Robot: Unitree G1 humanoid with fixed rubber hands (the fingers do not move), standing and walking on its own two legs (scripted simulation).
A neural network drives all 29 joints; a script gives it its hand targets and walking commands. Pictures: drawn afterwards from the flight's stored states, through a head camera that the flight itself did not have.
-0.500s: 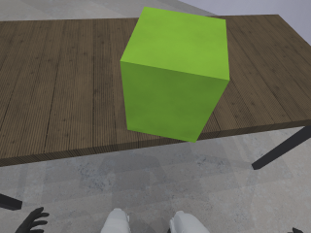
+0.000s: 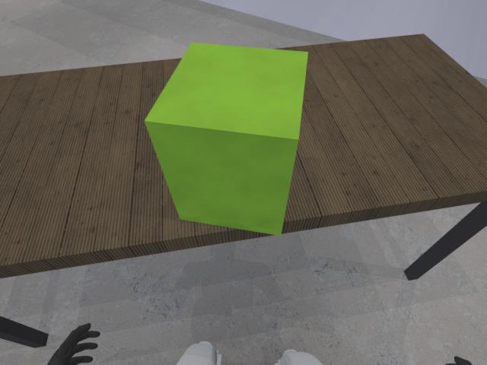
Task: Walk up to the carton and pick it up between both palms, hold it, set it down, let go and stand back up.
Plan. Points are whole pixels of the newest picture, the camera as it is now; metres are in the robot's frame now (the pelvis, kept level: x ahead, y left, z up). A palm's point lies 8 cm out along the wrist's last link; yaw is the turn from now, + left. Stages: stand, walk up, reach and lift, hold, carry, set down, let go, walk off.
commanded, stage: walk up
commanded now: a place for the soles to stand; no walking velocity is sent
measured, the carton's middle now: (238, 143) +0.47 +0.04 +0.09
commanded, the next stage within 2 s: none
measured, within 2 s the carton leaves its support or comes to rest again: neither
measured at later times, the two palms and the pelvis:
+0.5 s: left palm out of the picture +0.11 +0.34 -0.09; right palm out of the picture +0.07 -0.31 -0.07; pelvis -0.01 +0.02 -0.01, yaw +0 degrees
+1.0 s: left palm out of the picture +0.10 +0.33 -0.09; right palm out of the picture +0.08 -0.33 -0.08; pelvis -0.01 +0.00 -0.01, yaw +1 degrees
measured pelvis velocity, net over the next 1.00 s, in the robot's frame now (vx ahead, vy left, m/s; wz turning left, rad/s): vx -0.01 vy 0.00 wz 0.02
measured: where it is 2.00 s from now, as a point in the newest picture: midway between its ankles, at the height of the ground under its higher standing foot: outside the picture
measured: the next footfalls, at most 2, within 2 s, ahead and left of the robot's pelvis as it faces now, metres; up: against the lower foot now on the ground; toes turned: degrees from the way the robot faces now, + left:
left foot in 0.14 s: +0.06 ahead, +0.16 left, +0.00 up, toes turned -3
